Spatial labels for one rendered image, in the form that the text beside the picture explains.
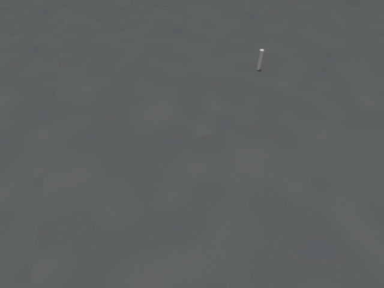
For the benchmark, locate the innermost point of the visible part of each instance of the can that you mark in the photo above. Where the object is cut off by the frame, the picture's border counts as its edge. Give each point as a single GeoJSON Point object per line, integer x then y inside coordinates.
{"type": "Point", "coordinates": [259, 61]}

